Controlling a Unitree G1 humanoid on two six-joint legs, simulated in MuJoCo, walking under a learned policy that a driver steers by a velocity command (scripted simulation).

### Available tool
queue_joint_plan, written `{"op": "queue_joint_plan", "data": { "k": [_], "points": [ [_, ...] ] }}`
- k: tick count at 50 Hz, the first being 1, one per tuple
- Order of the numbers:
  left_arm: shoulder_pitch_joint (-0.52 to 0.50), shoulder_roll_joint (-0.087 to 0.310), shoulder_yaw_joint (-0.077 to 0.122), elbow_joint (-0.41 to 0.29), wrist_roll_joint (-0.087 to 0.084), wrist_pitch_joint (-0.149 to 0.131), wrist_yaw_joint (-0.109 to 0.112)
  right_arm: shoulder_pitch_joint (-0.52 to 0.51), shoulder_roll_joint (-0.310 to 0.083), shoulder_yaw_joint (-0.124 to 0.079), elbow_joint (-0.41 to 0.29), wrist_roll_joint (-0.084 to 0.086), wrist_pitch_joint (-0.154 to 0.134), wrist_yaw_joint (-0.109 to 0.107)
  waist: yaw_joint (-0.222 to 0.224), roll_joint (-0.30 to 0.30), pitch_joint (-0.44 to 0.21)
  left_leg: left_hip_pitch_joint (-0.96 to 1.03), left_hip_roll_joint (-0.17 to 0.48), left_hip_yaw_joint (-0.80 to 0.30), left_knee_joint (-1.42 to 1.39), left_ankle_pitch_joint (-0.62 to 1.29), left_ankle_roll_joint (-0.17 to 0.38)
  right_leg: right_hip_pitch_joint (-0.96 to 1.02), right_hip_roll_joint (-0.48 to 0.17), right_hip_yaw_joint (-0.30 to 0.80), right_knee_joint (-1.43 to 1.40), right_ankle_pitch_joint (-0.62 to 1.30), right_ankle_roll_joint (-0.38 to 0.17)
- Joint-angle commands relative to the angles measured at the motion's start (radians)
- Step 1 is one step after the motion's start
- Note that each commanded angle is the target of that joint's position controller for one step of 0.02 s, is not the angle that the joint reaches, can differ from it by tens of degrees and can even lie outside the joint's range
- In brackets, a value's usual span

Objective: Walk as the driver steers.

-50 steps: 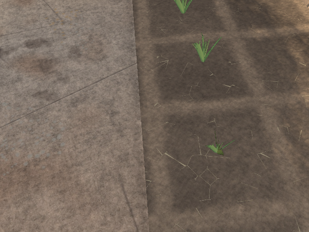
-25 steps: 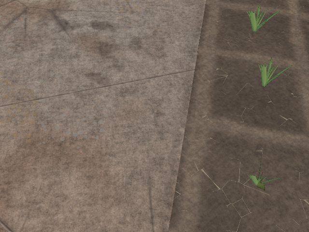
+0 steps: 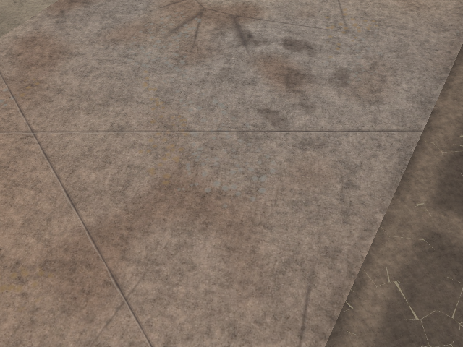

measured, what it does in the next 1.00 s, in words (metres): steps on the spot: left foot, then right foot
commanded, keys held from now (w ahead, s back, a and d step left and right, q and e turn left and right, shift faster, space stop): no key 0.66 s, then w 0.34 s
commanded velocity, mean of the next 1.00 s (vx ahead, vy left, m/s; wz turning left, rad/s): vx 0.08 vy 0.00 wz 0.09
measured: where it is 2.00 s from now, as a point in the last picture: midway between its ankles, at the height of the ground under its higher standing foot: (217, 304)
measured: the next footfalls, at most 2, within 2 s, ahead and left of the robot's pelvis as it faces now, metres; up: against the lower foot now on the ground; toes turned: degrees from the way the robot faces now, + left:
left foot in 0.08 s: +0.00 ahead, +0.12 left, -0.01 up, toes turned +4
right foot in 0.34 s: +0.09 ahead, -0.06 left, +0.00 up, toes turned -1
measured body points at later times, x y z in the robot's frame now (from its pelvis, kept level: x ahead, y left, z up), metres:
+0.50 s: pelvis +0.01 +0.04 +0.00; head +0.01 +0.03 +0.45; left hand +0.07 +0.30 -0.12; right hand +0.15 -0.19 -0.12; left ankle -0.03 +0.13 -0.74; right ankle +0.01 -0.07 -0.74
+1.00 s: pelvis +0.09 +0.03 -0.01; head +0.10 +0.03 +0.44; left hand +0.10 +0.29 -0.15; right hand +0.09 -0.22 -0.16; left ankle -0.01 +0.13 -0.71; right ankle +0.05 -0.06 -0.74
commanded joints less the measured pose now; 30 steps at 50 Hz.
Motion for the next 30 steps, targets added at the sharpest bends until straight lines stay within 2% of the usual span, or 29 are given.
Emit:
{"op": "queue_joint_plan", "data": {
  "k": [1,2,4,5,6,7,8,9,10,12,14,15,16,17,18,19,20,22,24,27,30],
  "points": [
    [0.018,0.167,0.049,-0.042,0.006,-0.005,-0.011,-0.040,-0.027,0.008,-0.085,0.011,-0.011,-0.001,0.029,-0.240,-0.092,0.066,-0.015,0.050,-0.223,-0.037,0.012,0.123,-0.193,0.173,-0.077,0.316,-0.182],
    [0.020,0.173,0.050,-0.038,0.007,0.001,-0.013,-0.030,-0.033,0.008,-0.082,0.014,-0.015,-0.006,0.025,-0.236,-0.093,0.107,-0.018,0.062,-0.296,-0.023,0.024,0.108,-0.197,0.178,-0.042,0.341,-0.182],
    [-0.002,0.158,0.043,-0.032,-0.013,0.016,-0.012,0.049,-0.009,0.015,-0.039,0.004,-0.035,-0.019,-0.030,-0.166,-0.095,0.281,-0.028,0.103,-0.591,0.206,0.050,0.023,-0.159,0.138,0.087,0.319,-0.140],
    [0.026,0.121,0.032,-0.029,-0.013,0.015,-0.020,0.032,-0.040,0.012,-0.037,-0.009,-0.053,-0.030,-0.013,-0.060,-0.088,0.343,0.009,0.046,-0.597,0.294,0.053,-0.051,-0.099,0.079,0.157,0.192,-0.080],
    [-0.039,0.074,0.011,-0.096,-0.022,0.017,-0.032,-0.011,-0.151,-0.009,-0.056,-0.002,-0.064,-0.038,-0.017,0.292,-0.064,0.275,0.219,-0.270,-0.629,0.382,0.136,-0.168,0.025,-0.013,0.212,-0.073,0.014],
    [-0.083,0.123,0.024,-0.088,-0.020,0.024,-0.032,-0.014,-0.094,0.009,-0.061,-0.011,-0.076,-0.033,-0.048,0.216,-0.015,0.262,0.312,-0.353,-0.678,0.416,0.196,-0.193,0.017,0.060,0.308,-0.281,0.023],
    [-0.067,0.127,0.030,-0.061,-0.035,0.029,-0.040,-0.049,-0.056,0.027,-0.069,-0.020,-0.084,-0.029,-0.029,0.140,0.009,0.246,0.315,-0.315,-0.677,0.468,0.202,-0.176,0.012,0.104,0.335,-0.290,0.014],
    [-0.039,0.117,0.029,-0.038,-0.046,0.030,-0.048,-0.088,-0.040,0.036,-0.065,-0.021,-0.088,-0.031,-0.003,0.104,0.005,0.264,0.286,-0.259,-0.653,0.510,0.181,-0.159,0.008,0.119,0.304,-0.258,0.007],
    [-0.020,0.112,0.032,-0.028,-0.040,0.028,-0.049,-0.101,-0.053,0.032,-0.055,-0.011,-0.093,-0.036,0.010,0.111,0.016,0.285,0.257,-0.214,-0.629,0.537,0.157,-0.156,0.017,0.110,0.268,-0.223,-0.004],
    [0.013,0.082,0.022,0.006,-0.026,0.021,-0.046,-0.096,-0.043,0.033,-0.035,-0.008,-0.099,-0.037,0.008,0.113,-0.015,0.308,0.215,-0.146,-0.605,0.605,0.132,-0.094,0.050,0.077,0.215,-0.185,-0.018],
    [0.037,0.048,0.013,0.028,-0.021,0.016,-0.043,-0.095,-0.030,0.038,-0.016,0.003,-0.102,-0.032,0.016,0.087,-0.015,0.300,0.204,-0.114,-0.592,0.560,0.112,-0.026,0.066,0.057,0.069,-0.095,-0.025],
    [0.055,0.034,0.009,0.041,-0.016,0.012,-0.041,-0.106,-0.029,0.038,-0.009,0.009,-0.100,-0.032,0.025,0.073,-0.015,0.274,0.197,-0.107,-0.596,0.485,0.098,0.040,0.067,0.052,-0.036,0.012,-0.026],
    [0.064,0.042,0.010,0.049,-0.006,0.006,-0.038,-0.104,-0.020,0.040,-0.004,0.011,-0.099,-0.032,0.025,0.041,-0.014,0.236,0.185,-0.107,-0.603,0.382,0.074,0.108,0.043,0.090,-0.106,0.116,-0.031],
    [0.065,0.074,0.015,0.046,0.003,-0.002,-0.033,-0.088,-0.001,0.045,-0.001,0.010,-0.096,-0.032,0.011,-0.018,-0.018,0.218,0.151,-0.086,-0.583,0.275,0.042,0.141,-0.040,0.191,-0.153,0.201,-0.048],
    [0.018,0.116,0.020,0.031,-0.008,-0.010,-0.029,-0.047,0.022,0.048,0.007,0.015,-0.088,-0.031,-0.044,-0.098,-0.020,0.283,0.073,-0.026,-0.584,0.219,0.013,0.065,-0.101,0.253,-0.158,0.255,-0.082],
    [-0.026,0.117,0.025,0.036,-0.018,-0.010,-0.030,-0.018,0.035,0.053,0.036,0.017,-0.079,-0.034,-0.059,-0.173,0.008,0.364,0.068,-0.021,-0.616,0.247,0.015,-0.045,-0.100,0.246,-0.127,0.192,-0.098],
    [-0.040,0.080,0.017,0.039,-0.020,-0.011,-0.031,-0.027,0.010,0.049,0.057,0.008,-0.080,-0.037,-0.048,-0.159,0.024,0.375,0.082,-0.023,-0.629,0.316,0.019,-0.032,-0.065,0.218,-0.101,0.185,-0.070],
    [0.004,0.069,0.018,0.063,-0.028,-0.013,-0.024,-0.031,-0.018,0.042,0.084,-0.004,-0.091,-0.042,-0.026,-0.126,-0.011,0.385,0.109,-0.026,-0.628,0.429,0.032,0.023,-0.033,0.184,-0.069,0.214,-0.040],
    [0.031,0.064,0.021,0.089,-0.034,-0.016,-0.015,-0.029,-0.006,0.046,0.110,-0.006,-0.103,-0.044,-0.017,-0.092,-0.016,0.339,0.119,-0.032,-0.648,0.469,0.032,0.078,-0.027,0.179,-0.064,0.216,-0.038],
    [0.041,0.065,0.029,0.121,-0.026,-0.016,-0.008,-0.014,0.001,0.048,0.156,-0.001,-0.112,-0.045,-0.011,-0.065,0.018,0.290,0.115,-0.031,-0.672,0.477,0.023,0.103,-0.031,0.180,-0.061,0.210,-0.044],
    [0.055,0.068,0.036,0.157,-0.024,-0.018,-0.001,0.013,-0.006,0.044,0.199,0.000,-0.120,-0.049,-0.005,-0.052,0.025,0.284,0.124,-0.039,-0.669,0.553,0.032,0.117,-0.027,0.177,-0.041,0.248,-0.046]
  ]
}}
Velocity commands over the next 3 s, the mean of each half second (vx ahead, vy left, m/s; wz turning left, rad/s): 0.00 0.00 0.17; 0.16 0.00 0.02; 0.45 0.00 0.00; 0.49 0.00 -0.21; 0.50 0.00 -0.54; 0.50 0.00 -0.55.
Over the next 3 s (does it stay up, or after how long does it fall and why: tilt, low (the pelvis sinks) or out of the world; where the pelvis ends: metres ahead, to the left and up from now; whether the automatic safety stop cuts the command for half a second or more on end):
stays up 1.13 -0.06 -0.06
